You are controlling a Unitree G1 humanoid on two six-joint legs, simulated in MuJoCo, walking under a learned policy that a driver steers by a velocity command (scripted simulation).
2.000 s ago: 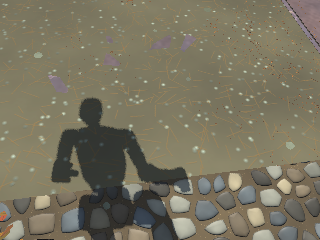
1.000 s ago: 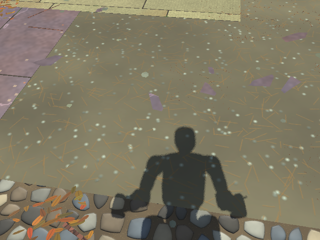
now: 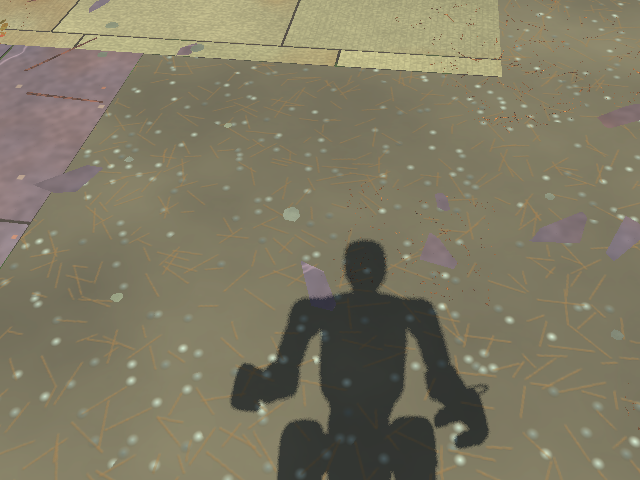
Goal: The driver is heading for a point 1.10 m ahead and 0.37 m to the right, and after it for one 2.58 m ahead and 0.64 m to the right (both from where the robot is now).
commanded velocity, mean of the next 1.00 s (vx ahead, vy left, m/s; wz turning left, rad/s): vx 0.42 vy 0.00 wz -0.01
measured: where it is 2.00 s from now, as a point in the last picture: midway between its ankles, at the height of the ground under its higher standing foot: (353, 367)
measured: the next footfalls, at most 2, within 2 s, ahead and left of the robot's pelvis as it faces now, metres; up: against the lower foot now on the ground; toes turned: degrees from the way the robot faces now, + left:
right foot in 0.50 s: +0.34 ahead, -0.14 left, +0.00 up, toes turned -2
left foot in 1.08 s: +0.62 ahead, +0.11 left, +0.00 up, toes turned -1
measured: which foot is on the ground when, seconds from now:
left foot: down 0.00-0.52, up 0.54-1.00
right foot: down 0.00-0.16, up 0.18-0.48, down 0.50-1.00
